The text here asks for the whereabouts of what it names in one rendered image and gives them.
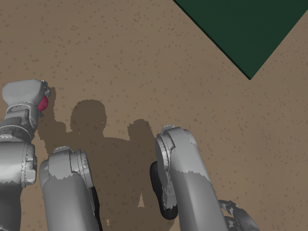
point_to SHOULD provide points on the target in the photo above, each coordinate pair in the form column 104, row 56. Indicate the left robot hand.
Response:
column 29, row 91

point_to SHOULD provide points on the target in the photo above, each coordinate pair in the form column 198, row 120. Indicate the ball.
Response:
column 43, row 104

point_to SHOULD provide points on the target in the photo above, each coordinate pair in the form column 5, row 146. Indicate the left robot arm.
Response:
column 18, row 163

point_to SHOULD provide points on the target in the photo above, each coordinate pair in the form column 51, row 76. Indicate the left robot foot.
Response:
column 97, row 207

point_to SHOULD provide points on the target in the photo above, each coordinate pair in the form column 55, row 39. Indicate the right robot hand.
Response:
column 241, row 221

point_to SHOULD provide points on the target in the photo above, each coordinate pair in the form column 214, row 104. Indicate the right robot foot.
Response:
column 157, row 188

